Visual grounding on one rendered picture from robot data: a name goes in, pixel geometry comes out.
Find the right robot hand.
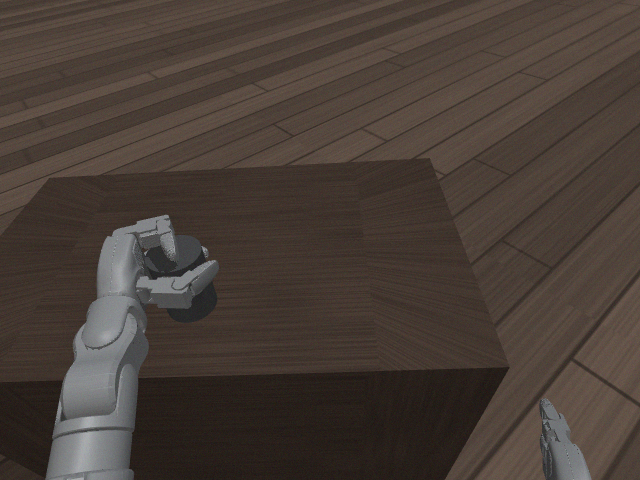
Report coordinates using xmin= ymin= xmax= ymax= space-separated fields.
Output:
xmin=539 ymin=398 xmax=592 ymax=480

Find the left robot hand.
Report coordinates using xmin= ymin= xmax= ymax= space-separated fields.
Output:
xmin=96 ymin=215 xmax=219 ymax=312

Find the can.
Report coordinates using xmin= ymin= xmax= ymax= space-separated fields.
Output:
xmin=145 ymin=235 xmax=217 ymax=323

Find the left robot arm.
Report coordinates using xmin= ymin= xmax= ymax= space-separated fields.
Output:
xmin=45 ymin=295 xmax=149 ymax=480

